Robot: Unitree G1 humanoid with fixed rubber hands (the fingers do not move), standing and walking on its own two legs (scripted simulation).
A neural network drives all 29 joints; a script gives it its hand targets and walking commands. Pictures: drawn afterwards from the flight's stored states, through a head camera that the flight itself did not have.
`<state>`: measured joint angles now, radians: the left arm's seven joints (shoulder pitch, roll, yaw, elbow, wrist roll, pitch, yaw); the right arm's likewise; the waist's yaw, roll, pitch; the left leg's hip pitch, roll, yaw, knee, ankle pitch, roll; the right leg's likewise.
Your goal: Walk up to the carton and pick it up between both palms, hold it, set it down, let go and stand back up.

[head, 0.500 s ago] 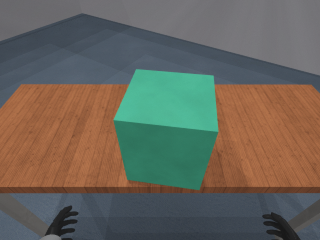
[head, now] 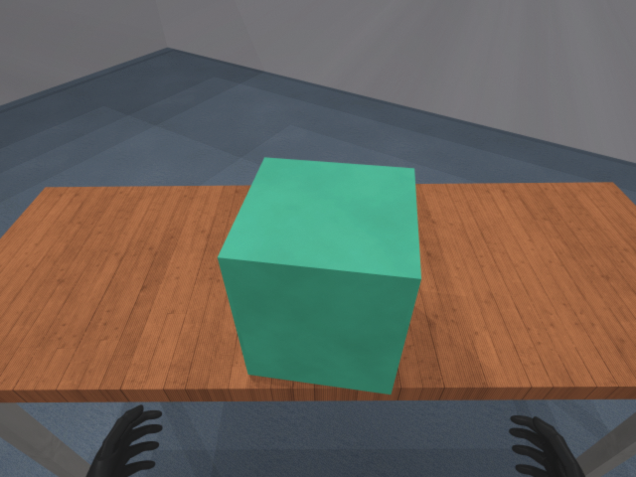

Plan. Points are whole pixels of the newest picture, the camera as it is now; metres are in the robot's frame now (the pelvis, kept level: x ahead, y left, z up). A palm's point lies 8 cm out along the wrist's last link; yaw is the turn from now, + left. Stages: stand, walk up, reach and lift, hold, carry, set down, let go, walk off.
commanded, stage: reach and lift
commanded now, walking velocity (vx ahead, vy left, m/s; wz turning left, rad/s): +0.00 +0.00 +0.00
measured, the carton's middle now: (327, 275) +0.39 +0.01 +0.06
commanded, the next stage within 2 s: none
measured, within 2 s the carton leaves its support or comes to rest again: neither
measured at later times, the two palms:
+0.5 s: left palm (119, 446) +0.19 +0.26 -0.01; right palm (534, 461) +0.16 -0.20 +0.02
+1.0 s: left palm (130, 388) +0.24 +0.25 +0.03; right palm (525, 419) +0.19 -0.19 +0.05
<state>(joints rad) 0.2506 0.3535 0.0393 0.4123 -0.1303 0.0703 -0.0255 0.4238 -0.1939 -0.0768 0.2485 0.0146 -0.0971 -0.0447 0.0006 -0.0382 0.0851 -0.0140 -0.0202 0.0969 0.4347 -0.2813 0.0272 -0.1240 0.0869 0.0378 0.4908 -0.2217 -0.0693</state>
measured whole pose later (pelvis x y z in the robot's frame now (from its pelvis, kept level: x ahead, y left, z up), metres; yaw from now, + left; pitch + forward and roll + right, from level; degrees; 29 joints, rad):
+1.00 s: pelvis +0.01 +0.00 +0.00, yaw +0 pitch -7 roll +1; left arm 0.15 0.41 -0.03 0.17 -0.32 0.07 -0.07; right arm 0.40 -0.13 0.02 -0.22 0.16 0.20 -0.15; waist 0.00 -0.04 0.07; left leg -0.01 -0.02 0.10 0.41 -0.28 0.03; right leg -0.12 0.09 0.04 0.46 -0.22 -0.07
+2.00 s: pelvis +0.01 +0.01 +0.00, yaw +0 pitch -6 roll +1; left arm -0.57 0.43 0.08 0.30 -0.26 0.56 -0.10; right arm -0.40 -0.16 -0.07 0.15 0.23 0.49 -0.23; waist 0.00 -0.04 0.07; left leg -0.01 -0.02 0.10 0.40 -0.28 0.03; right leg -0.12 0.09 0.04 0.45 -0.21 -0.07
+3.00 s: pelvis +0.01 +0.02 +0.00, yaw +0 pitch +3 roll +0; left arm -0.91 0.30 0.00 1.01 -0.15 0.13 -0.06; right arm -0.78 -0.19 -0.10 0.92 0.17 0.11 -0.18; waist -0.05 -0.06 -0.01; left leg -0.23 -0.02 0.10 0.45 -0.28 0.04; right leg -0.31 0.08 0.04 0.44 -0.18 -0.06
